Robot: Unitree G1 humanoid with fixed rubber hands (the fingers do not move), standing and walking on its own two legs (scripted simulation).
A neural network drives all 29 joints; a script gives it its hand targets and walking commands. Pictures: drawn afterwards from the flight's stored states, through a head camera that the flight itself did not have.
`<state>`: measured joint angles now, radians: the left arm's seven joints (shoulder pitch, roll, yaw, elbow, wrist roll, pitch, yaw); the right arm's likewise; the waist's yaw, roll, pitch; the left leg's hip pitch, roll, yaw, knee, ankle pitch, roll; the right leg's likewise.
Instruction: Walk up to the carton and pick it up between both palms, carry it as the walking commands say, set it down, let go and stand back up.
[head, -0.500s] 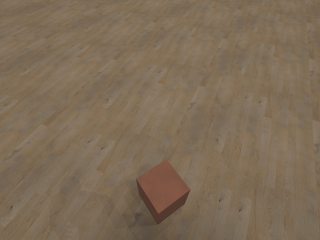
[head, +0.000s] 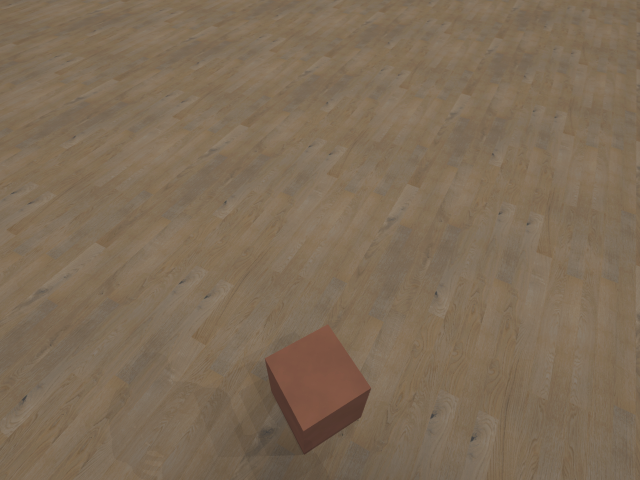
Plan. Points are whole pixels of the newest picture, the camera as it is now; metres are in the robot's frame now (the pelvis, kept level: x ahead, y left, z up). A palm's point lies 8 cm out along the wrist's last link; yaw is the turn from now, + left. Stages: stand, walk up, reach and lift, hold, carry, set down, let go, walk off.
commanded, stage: walk up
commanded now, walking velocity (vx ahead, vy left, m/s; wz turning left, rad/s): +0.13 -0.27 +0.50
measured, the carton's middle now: (316, 389) +0.45 +0.00 -0.65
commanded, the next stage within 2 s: none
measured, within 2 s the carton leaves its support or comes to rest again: neither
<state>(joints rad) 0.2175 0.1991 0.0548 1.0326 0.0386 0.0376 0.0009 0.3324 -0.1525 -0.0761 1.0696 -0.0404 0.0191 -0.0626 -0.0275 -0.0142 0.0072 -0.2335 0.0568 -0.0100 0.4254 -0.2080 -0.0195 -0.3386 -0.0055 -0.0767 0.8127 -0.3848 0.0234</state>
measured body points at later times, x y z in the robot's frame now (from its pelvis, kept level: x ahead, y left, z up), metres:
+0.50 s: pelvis +0.05 -0.14 +0.00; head +0.09 -0.14 +0.44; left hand -0.03 +0.10 -0.15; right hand +0.26 -0.36 -0.13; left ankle +0.04 -0.05 -0.69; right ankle +0.04 -0.23 -0.74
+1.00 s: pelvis +0.08 -0.17 +0.00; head +0.11 -0.19 +0.45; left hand -0.07 +0.07 -0.12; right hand +0.28 -0.37 -0.16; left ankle +0.01 -0.04 -0.66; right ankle +0.15 -0.30 -0.74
